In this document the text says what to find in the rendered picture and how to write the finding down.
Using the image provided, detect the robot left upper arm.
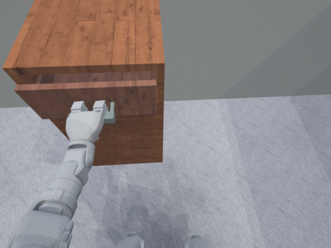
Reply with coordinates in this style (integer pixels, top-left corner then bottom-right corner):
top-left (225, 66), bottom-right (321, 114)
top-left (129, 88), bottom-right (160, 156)
top-left (11, 210), bottom-right (74, 248)

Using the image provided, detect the robot left shin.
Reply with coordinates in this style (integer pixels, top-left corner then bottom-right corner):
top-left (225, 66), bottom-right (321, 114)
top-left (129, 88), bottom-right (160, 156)
top-left (127, 232), bottom-right (139, 237)

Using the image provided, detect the left robot hand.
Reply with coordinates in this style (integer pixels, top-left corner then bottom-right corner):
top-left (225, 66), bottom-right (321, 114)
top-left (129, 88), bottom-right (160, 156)
top-left (66, 100), bottom-right (109, 144)

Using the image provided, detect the drawer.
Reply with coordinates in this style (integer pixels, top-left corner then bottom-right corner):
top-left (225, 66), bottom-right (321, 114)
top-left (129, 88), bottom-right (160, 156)
top-left (14, 71), bottom-right (157, 119)

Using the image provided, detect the handle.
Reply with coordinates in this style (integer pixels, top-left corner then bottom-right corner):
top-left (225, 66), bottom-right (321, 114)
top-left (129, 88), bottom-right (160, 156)
top-left (68, 102), bottom-right (116, 123)

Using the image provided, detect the robot left thigh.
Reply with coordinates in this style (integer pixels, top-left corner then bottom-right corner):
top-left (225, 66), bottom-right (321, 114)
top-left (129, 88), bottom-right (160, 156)
top-left (116, 236), bottom-right (146, 248)

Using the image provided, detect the cabinet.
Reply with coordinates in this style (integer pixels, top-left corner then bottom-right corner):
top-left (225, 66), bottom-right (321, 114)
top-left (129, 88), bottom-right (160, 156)
top-left (2, 0), bottom-right (165, 166)

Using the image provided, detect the left robot forearm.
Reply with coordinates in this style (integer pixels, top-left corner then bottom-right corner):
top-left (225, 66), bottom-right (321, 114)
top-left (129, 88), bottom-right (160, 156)
top-left (7, 140), bottom-right (95, 248)

